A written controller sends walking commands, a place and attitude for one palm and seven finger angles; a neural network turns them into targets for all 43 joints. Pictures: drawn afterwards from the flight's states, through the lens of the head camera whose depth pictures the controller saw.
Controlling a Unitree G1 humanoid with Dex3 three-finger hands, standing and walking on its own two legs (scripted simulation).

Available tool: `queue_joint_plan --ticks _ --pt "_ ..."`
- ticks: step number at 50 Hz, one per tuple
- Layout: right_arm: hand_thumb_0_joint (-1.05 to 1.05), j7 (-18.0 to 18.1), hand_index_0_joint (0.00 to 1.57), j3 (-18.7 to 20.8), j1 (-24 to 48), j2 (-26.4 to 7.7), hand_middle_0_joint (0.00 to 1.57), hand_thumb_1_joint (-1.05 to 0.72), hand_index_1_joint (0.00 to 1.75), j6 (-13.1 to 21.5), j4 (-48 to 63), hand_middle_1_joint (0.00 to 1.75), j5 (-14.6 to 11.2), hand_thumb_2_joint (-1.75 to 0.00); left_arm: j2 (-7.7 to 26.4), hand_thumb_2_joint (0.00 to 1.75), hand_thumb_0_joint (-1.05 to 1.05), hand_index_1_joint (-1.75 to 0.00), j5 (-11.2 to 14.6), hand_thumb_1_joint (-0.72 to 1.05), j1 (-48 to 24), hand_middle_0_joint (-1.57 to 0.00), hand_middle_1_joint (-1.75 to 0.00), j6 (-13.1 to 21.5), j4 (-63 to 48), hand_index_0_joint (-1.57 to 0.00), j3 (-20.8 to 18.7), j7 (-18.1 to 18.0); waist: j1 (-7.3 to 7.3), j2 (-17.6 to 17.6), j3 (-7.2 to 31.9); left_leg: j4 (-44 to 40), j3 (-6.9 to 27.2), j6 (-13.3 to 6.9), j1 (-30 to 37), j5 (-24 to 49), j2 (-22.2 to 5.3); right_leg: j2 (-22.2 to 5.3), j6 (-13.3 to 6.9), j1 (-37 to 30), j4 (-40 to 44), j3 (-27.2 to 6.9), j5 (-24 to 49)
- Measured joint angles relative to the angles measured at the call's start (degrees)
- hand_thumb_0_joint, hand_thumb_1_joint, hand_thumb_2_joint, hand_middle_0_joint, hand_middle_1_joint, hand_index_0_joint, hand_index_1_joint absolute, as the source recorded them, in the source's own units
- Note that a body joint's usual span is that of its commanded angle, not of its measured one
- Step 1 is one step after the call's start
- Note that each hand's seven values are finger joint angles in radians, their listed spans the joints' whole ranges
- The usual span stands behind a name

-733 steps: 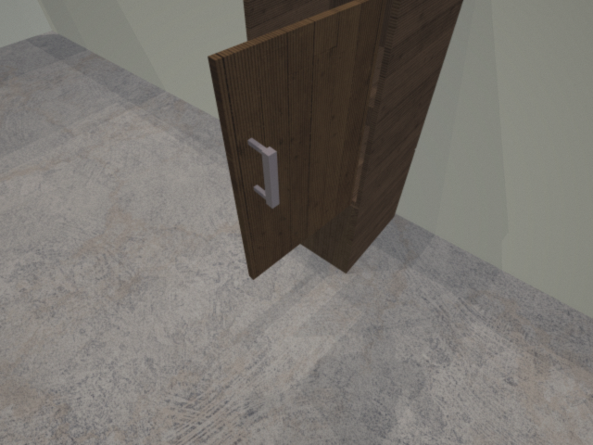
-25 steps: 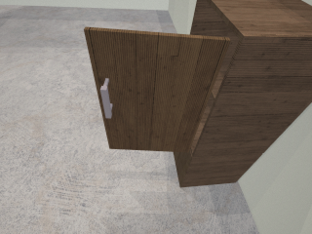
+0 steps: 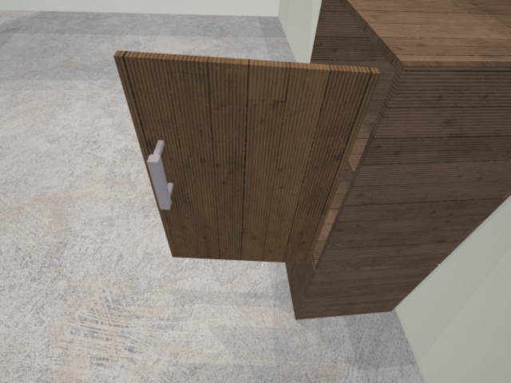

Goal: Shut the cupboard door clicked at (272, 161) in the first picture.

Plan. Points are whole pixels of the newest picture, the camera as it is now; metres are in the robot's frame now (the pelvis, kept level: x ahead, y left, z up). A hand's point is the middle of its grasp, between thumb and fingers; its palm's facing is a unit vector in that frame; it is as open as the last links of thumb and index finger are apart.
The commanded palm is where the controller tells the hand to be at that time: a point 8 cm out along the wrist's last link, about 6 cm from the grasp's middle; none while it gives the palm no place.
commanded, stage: come to a stop and stand still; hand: left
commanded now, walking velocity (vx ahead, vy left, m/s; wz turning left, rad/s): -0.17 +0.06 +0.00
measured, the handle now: (162, 176) +0.46 +0.22 +0.03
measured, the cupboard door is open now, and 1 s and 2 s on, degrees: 83 83 83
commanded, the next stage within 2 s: look again from close up in 1.18 s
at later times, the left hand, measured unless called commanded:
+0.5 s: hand out of the picture +0.07 +0.17 -0.17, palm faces +0.01 -0.98 -0.19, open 7.3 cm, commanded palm none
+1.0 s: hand out of the picture +0.01 +0.15 -0.17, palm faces +0.02 -0.98 -0.18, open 7.3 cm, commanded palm none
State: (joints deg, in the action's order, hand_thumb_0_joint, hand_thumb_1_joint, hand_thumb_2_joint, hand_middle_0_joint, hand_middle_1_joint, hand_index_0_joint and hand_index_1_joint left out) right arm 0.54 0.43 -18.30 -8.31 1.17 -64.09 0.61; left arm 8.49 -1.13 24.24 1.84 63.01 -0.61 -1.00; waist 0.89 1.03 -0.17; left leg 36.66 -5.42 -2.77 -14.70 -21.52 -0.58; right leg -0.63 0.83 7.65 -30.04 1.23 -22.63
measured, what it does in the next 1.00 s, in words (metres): steps on the spot: right foot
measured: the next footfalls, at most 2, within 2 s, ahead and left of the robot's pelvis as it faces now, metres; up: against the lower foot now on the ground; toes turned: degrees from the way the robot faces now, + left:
right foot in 0.28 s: +0.09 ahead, -0.14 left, +0.00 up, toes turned -2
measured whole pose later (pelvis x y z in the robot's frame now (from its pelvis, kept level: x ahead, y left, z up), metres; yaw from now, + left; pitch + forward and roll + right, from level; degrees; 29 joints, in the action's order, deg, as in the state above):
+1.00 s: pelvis +0.02 -0.01 +0.01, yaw +1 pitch -1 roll +0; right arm 1.2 -0.4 -17.2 -8.3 0.9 -62.0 0.7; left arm 8.4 -0.6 16.9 0.9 63.8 1.3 -1.9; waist 0.0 -0.2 -2.6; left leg 27.3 -5.7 -1.7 -8.4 -18.1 -0.3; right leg -1.6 0.1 13.9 -27.1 3.2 -12.2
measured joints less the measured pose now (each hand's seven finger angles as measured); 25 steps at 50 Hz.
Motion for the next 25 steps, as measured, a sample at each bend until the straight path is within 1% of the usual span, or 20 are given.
queue_joint_plan --ticks 2,3,5,7,8,9,11,13,14,16,18,25 --pt "0.01 0.2 0.2 -0.1 0.7 0.0 0.2 -0.9 0.3 -0.1 0.2 0.3 0.0 -0.9 -0.2 0.9 0.0 -0.3 -0.1 0.91 0.5 -0.2 -0.3 0.1 0.0 -0.2 -0.2 -0.4 0.42 0.2 -0.5 0.9 -0.4 0.3 -0.6 -0.6 -0.3 0.3 0.0 -1.0 -0.3 0.5 -1.0" --pt "0.01 0.4 0.2 -0.2 1.4 0.2 0.2 -0.9 0.3 0.0 0.2 0.3 -0.1 -0.9 -0.2 0.9 0.0 -0.3 0.0 0.91 0.8 -0.2 -0.3 -0.1 0.2 -0.2 -0.3 -0.6 0.67 0.9 -0.9 0.2 -0.8 -0.3 0.3 -1.2 0.0 0.0 0.1 -1.2 -0.9 0.2 -1.6" --pt "0.01 1.2 0.2 -0.3 2.8 0.4 0.2 -0.91 0.3 0.7 0.3 0.3 -0.1 -0.9 -0.4 0.9 0.0 -0.3 0.3 0.91 0.5 -0.2 -0.3 -1.0 1.1 -0.2 0.0 -1.0 0.6 2.1 -1.5 -1.3 -1.6 -1.1 2.1 -1.2 0.6 -0.9 -0.1 0.3 -5.5 0.0 -0.7" --pt "0.01 2.1 0.2 -0.6 3.5 0.3 0.2 -0.92 0.3 1.5 0.9 0.3 -0.2 -0.9 -0.7 0.9 0.0 -0.3 0.7 0.91 -0.8 -0.2 -0.3 -2.1 1.6 -0.2 0.4 -1.3 0.42 2.3 -2.1 -3.7 -2.0 -1.7 4.2 -0.3 1.0 -1.2 -0.3 3.2 -12.0 0.0 -3.8" --pt "0.01 2.4 0.2 -0.7 3.8 0.3 0.2 -0.92 0.3 1.5 1.1 0.3 -0.2 -0.9 -0.8 0.9 0.0 -0.3 0.7 0.91 -1.7 -0.2 -0.3 -2.5 1.5 -0.2 0.5 -1.4 0.35 2.1 -2.6 -5.1 -2.0 -1.8 5.3 0.3 1.1 -1.3 -0.3 4.3 -13.5 0.1 -5.2" --pt "0.01 2.6 0.2 -0.7 4.0 0.3 0.2 -0.93 0.3 1.4 1.3 0.3 -0.2 -0.9 -0.9 0.9 0.0 -0.3 0.6 0.91 -2.8 -0.2 -0.3 -2.7 1.2 -0.2 0.5 -1.4 0.26 1.9 -3.0 -6.4 -1.9 -1.8 6.2 0.9 1.2 -1.5 -0.4 5.2 -13.3 0.5 -5.3" --pt "0.01 2.7 0.2 -0.7 4.3 0.3 0.2 -0.93 0.3 1.1 1.3 0.3 -0.2 -0.9 -0.8 0.9 0.0 -0.3 0.5 0.91 -5.0 -0.2 -0.3 -2.8 0.2 -0.2 0.4 -1.3 0.15 1.7 -3.9 -8.4 -1.5 -1.5 7.6 1.9 1.4 -2.0 -0.3 6.1 -9.7 1.2 -1.7" --pt "0.01 2.6 0.2 -0.7 4.5 0.5 0.2 -0.93 0.3 0.6 1.2 0.3 -0.3 -0.9 -0.3 0.9 0.0 -0.3 0.5 0.91 -6.9 -0.2 -0.3 -2.5 -1.2 -0.2 0.3 -1.2 0.25 1.9 -4.5 -9.0 -1.3 -1.2 8.4 2.1 1.9 -2.6 -0.4 6.2 -4.1 1.3 5.2" --pt "0.01 2.5 0.2 -0.6 4.4 0.7 0.2 -0.93 0.3 0.4 1.1 0.3 -0.4 -0.9 0.2 0.9 0.0 -0.3 0.4 0.91 -7.6 -0.2 -0.3 -2.3 -1.8 -0.2 0.2 -1.1 0.34 2.4 -4.6 -8.7 -1.3 -1.0 8.5 1.8 2.3 -2.9 -0.5 6.0 -1.6 0.8 9.2" --pt "0.02 2.4 0.2 -0.3 4.5 0.8 0.21 -0.93 0.3 -0.2 0.7 0.3 -0.4 -0.9 1.0 0.9 0.01 -0.3 0.2 0.92 -8.8 -0.2 -0.3 -2.5 -1.9 -0.2 0.0 -1.2 0.52 2.3 -4.4 -8.0 -1.2 -0.6 8.7 1.1 2.2 -2.9 0.4 5.4 -1.0 0.6 8.4" --pt "0.02 2.3 0.2 0.0 4.7 0.5 0.21 -0.94 0.3 -0.8 0.5 0.3 -0.3 -0.9 1.4 0.9 0.01 -0.3 0.3 0.93 -9.5 -0.2 -0.3 -2.5 -2.2 -0.2 0.0 -1.1 0.4 1.4 -3.8 -8.5 -1.2 -0.3 8.7 1.0 1.7 -2.3 0.8 5.3 -0.3 0.7 7.4" --pt "0.02 1.8 0.2 0.2 4.9 0.0 0.21 -0.93 0.3 -0.4 0.9 0.3 -0.3 -0.9 2.2 0.9 0.01 -0.3 0.5 0.92 -11.2 -0.2 -0.3 -1.9 -2.9 -0.2 0.4 -0.9 -0.81 0.7 -3.0 -11.7 -1.5 0.6 8.8 3.0 1.0 -1.3 0.1 5.4 2.6 0.6 9.0"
